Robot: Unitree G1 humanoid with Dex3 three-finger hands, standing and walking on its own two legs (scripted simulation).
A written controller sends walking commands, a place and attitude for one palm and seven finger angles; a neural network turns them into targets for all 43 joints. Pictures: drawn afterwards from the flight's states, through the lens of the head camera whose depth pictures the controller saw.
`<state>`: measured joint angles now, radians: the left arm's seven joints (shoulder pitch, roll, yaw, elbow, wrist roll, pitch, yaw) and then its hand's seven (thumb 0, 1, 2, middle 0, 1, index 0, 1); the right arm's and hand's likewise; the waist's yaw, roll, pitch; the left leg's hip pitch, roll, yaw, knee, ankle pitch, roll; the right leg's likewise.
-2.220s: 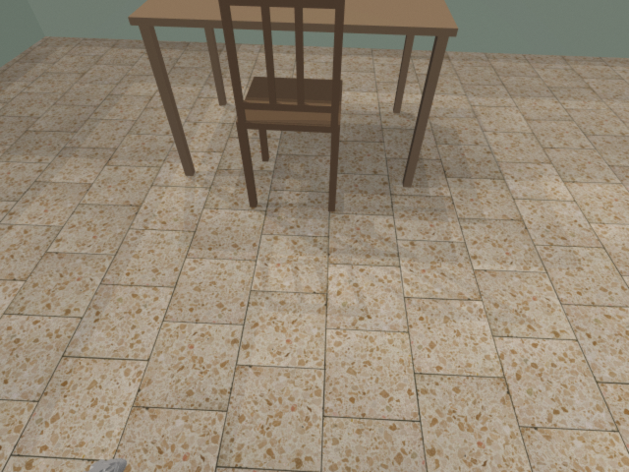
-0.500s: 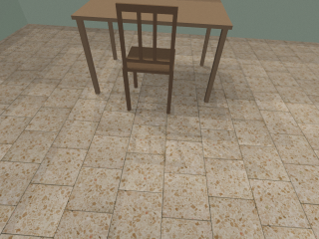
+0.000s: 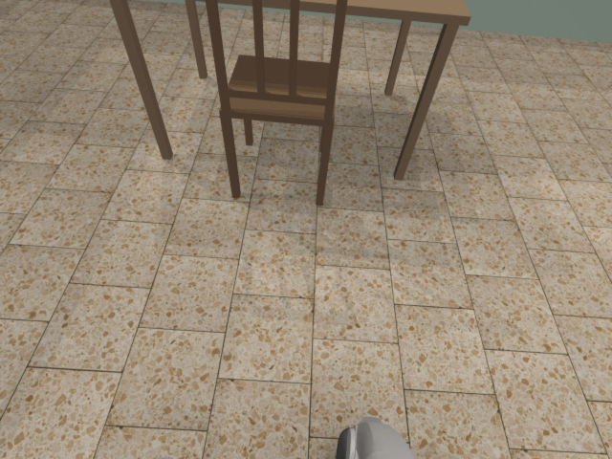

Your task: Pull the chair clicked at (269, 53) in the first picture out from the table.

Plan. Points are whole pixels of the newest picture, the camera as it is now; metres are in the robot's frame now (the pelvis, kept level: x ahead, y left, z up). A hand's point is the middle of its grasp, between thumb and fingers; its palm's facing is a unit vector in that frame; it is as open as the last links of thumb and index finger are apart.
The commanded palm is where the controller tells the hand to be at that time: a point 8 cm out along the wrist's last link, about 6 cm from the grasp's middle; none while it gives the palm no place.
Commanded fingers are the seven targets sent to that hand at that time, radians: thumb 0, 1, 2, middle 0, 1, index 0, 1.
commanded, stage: walk to a spot facing it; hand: left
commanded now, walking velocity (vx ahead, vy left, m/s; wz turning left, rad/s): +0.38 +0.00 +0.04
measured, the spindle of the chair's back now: (259, 42) +1.20 +0.14 -0.07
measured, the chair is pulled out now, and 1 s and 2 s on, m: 0.00 0.00 0.00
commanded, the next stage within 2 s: take the last steps up to it in 0.62 s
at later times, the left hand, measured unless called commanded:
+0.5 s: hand (168, 426) +0.20 +0.21 -0.20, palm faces +0.14 -0.98 -0.17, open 7.3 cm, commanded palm none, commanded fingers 0.00 0.90 0.90 -0.20 -0.30 -0.20 -0.30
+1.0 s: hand (217, 247) +0.53 +0.18 -0.18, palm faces -0.02 -0.97 -0.23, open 7.3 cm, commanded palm none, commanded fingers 0.00 0.90 0.90 -0.20 -0.30 -0.20 -0.30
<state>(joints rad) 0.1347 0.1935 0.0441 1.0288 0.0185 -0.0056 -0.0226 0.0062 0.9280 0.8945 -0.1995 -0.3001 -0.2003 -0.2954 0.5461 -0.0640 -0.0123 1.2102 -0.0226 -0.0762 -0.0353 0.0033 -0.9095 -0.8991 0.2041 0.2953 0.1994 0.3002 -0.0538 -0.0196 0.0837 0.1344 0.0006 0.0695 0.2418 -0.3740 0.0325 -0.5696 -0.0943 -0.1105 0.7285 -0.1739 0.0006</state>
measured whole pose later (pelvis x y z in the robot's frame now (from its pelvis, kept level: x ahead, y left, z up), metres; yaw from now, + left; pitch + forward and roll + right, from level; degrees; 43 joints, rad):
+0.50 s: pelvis +0.24 +0.03 -0.01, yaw +4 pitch -2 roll -2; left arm 0.36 0.22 0.06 1.10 0.02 -0.02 0.00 0.00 0.93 0.89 -0.20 -0.30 -0.20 -0.30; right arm 0.17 -0.18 -0.06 0.98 -0.04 -0.07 0.01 0.00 -0.92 -0.90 0.20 0.29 0.19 0.30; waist 0.02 -0.04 0.03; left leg -0.38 0.10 0.16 0.68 -0.27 0.04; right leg -0.21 -0.08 -0.13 0.82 -0.48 0.01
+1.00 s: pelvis +0.45 -0.01 -0.02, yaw -2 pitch -2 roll +0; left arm 0.18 0.18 0.05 1.03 0.02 -0.06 0.00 0.00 0.92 0.89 -0.20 -0.30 -0.20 -0.30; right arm 0.39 -0.12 -0.04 1.18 -0.01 -0.01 -0.01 0.01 -0.91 -0.90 0.20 0.29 0.20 0.30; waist -0.02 0.03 0.10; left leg -0.22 0.12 0.12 1.06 -0.50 -0.01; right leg -0.38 -0.03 -0.16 0.65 -0.24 -0.08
